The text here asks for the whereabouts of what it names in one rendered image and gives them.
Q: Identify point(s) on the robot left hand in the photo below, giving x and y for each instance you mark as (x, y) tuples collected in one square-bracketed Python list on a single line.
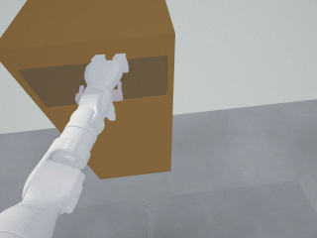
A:
[(106, 73)]

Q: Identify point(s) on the handle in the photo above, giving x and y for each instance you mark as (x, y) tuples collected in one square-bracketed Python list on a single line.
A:
[(117, 94)]

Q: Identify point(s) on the drawer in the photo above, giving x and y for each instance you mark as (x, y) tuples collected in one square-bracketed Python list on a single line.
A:
[(57, 85)]

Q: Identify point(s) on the cabinet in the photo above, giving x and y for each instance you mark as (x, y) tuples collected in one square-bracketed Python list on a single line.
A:
[(62, 32)]

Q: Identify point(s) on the robot left upper arm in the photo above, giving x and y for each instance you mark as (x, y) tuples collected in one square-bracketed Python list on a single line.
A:
[(54, 190)]

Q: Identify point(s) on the robot left forearm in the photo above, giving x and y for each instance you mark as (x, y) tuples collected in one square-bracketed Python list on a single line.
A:
[(73, 146)]

